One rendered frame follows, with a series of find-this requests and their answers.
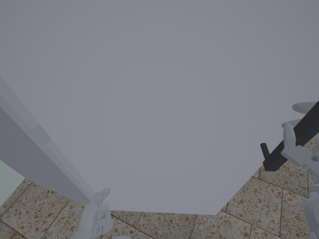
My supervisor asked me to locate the handle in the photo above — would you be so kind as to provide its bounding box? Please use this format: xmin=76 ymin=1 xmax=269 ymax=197
xmin=260 ymin=101 xmax=319 ymax=171

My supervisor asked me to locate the left robot hand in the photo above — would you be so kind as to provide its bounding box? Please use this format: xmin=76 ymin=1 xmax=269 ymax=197
xmin=76 ymin=188 xmax=113 ymax=239

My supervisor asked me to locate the right robot hand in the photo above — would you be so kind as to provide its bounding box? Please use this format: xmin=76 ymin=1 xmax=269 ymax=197
xmin=281 ymin=102 xmax=319 ymax=184

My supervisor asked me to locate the right robot forearm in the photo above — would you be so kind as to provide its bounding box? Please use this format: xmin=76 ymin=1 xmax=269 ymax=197
xmin=304 ymin=184 xmax=319 ymax=239

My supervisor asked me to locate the fridge door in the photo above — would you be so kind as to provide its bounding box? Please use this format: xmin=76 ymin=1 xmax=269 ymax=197
xmin=0 ymin=0 xmax=319 ymax=215

